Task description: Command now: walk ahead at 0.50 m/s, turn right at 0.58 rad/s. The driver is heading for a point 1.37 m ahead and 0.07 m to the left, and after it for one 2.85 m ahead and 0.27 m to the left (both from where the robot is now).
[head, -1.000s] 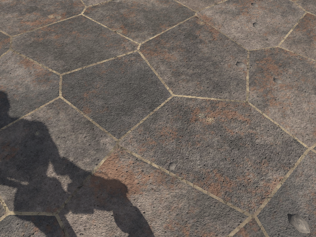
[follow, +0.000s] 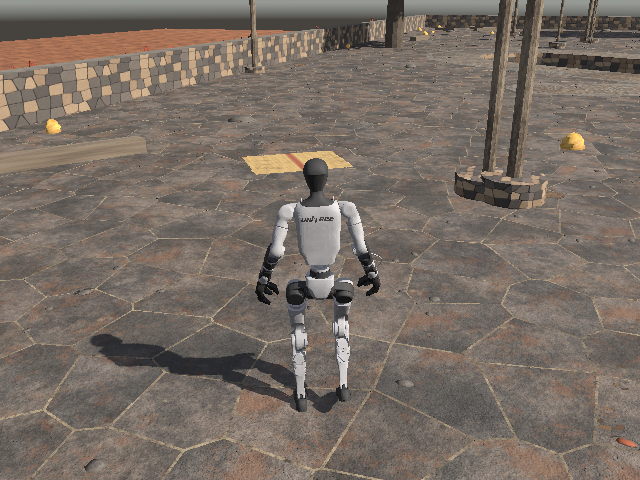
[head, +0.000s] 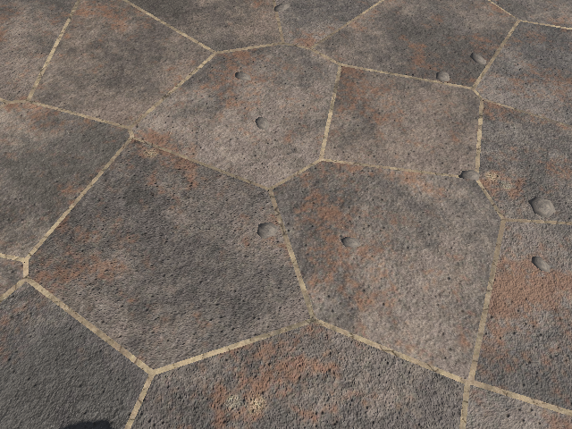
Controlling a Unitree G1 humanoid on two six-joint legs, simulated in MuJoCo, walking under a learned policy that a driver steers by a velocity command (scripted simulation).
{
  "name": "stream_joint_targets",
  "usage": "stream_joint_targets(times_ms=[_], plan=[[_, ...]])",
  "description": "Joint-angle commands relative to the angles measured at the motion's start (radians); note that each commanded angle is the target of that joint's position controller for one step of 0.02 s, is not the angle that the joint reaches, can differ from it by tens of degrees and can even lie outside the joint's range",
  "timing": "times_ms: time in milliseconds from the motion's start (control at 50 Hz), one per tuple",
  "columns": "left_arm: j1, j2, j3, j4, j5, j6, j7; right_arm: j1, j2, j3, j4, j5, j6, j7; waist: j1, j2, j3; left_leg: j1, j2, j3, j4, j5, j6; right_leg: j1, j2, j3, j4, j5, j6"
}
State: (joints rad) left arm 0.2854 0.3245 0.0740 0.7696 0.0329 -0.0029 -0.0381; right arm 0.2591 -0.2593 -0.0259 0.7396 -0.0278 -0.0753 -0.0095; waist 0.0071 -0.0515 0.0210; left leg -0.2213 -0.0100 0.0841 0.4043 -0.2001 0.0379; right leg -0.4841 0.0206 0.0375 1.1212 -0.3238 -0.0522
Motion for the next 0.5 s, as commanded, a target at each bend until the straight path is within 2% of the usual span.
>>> stream_joint_targets(times_ms=[20,80,160,200,240,280,300,320,340,360,380,400,420,440,460,480,500], plan=[[-0.013,0.029,0.003,-0.073,0.005,0.007,-0.019,0.059,-0.111,-0.033,-0.020,0.012,-0.028,0.005,-0.005,0.156,-0.013,0.133,0.273,-0.195,-0.221,0.245,0.113,-0.176,-0.061,0.029,0.015,0.078,0.016],[-0.115,0.015,-0.006,-0.110,0.004,0.007,-0.028,0.086,-0.112,-0.036,0.006,0.010,-0.026,0.006,-0.018,0.145,0.018,0.150,0.262,-0.097,-0.244,0.301,0.115,-0.238,-0.073,0.007,-0.078,0.171,0.031],[-0.246,-0.015,-0.027,-0.153,0.000,-0.002,-0.045,0.110,-0.125,-0.043,0.034,0.009,-0.023,0.006,-0.044,0.144,0.048,0.148,0.241,0.021,-0.245,0.322,0.091,-0.170,-0.076,-0.061,-0.319,0.297,0.014],[-0.297,-0.017,-0.031,-0.172,0.003,-0.003,-0.049,0.145,-0.138,-0.047,0.055,0.009,-0.018,0.003,-0.058,0.138,0.064,0.177,0.258,0.042,-0.239,0.351,0.084,-0.134,-0.069,-0.095,-0.405,0.269,-0.008],[-0.314,-0.013,-0.032,-0.181,0.010,-0.005,-0.044,0.181,-0.148,-0.048,0.083,0.008,-0.008,0.001,-0.061,0.137,0.070,0.228,0.275,0.059,-0.201,0.452,0.080,-0.093,-0.042,-0.122,-0.470,0.201,-0.038],[-0.264,-0.002,-0.026,-0.166,0.017,-0.010,-0.029,0.195,-0.175,-0.050,0.105,0.007,0.004,-0.003,-0.031,0.152,0.032,0.271,0.283,0.088,-0.073,0.757,0.073,0.018,0.018,-0.152,-0.514,0.101,-0.078],[-0.172,0.012,-0.018,-0.136,0.021,-0.017,-0.021,0.197,-0.186,-0.049,0.114,0.006,0.011,-0.004,0.013,0.152,-0.023,0.274,0.280,0.106,0.061,0.866,0.068,0.132,0.055,-0.154,-0.551,0.081,-0.101],[-0.007,0.031,-0.004,-0.077,0.030,-0.029,-0.009,0.191,-0.179,-0.043,0.113,0.011,0.017,-0.005,0.087,0.115,-0.115,0.195,0.252,0.140,0.262,0.814,0.050,0.355,0.076,-0.143,-0.625,0.132,-0.126],[0.153,0.107,0.018,-0.042,0.043,-0.034,0.008,0.193,-0.134,-0.028,0.077,0.012,0.015,-0.003,0.145,0.014,-0.245,-0.018,0.220,0.142,0.552,0.443,0.031,0.629,-0.126,0.102,-0.642,0.023,-0.171],[0.138,0.215,0.039,-0.049,0.021,-0.031,0.020,0.265,-0.039,-0.009,0.028,0.024,0.015,0.017,0.070,-0.211,-0.349,-0.387,0.032,0.091,0.893,-0.378,-0.017,0.861,-0.430,0.633,-0.746,0.079,-0.308],[0.151,0.188,0.041,-0.053,-0.014,-0.023,0.030,0.131,-0.149,-0.038,0.027,0.009,0.019,0.010,0.129,-0.031,-0.318,-0.463,0.040,-0.079,0.958,-0.301,-0.010,0.809,-0.401,0.628,-0.793,0.181,-0.296],[0.084,0.149,0.029,-0.034,-0.016,-0.026,0.039,0.071,-0.128,-0.034,0.006,0.025,0.010,0.014,0.087,-0.020,-0.172,-0.492,0.083,-0.095,0.927,-0.198,0.001,0.686,-0.359,0.437,-0.795,0.315,-0.269],[0.040,0.089,0.011,-0.024,-0.016,-0.034,0.038,0.073,-0.106,-0.025,0.019,0.028,0.003,0.014,0.043,0.018,-0.083,-0.435,0.106,-0.090,0.847,-0.154,-0.001,0.546,-0.313,0.323,-0.811,0.530,-0.234],[-0.001,0.050,-0.002,-0.021,-0.018,-0.045,0.039,0.104,-0.091,-0.024,0.045,0.020,0.014,0.014,0.000,0.032,-0.046,-0.369,0.120,-0.096,0.789,-0.148,-0.007,0.462,-0.275,0.218,-0.820,0.682,-0.197],[-0.036,0.018,-0.014,-0.020,-0.021,-0.053,0.038,0.163,-0.077,-0.021,0.072,0.010,0.034,0.015,-0.037,0.020,-0.045,-0.288,0.115,-0.099,0.757,-0.150,-0.019,0.389,-0.253,0.139,-0.841,0.768,-0.176],[-0.034,0.004,-0.021,-0.013,-0.020,-0.064,0.036,0.187,-0.067,-0.023,0.090,0.006,0.049,0.016,-0.047,0.018,-0.049,-0.235,0.097,-0.101,0.738,-0.145,-0.025,0.348,-0.247,0.093,-0.849,0.865,-0.162],[-0.024,0.012,-0.020,0.000,-0.019,-0.073,0.036,0.199,-0.059,-0.026,0.098,0.008,0.058,0.020,-0.057,0.017,-0.054,-0.224,0.076,-0.104,0.724,-0.127,-0.028,0.341,-0.242,0.056,-0.857,0.930,-0.159]])
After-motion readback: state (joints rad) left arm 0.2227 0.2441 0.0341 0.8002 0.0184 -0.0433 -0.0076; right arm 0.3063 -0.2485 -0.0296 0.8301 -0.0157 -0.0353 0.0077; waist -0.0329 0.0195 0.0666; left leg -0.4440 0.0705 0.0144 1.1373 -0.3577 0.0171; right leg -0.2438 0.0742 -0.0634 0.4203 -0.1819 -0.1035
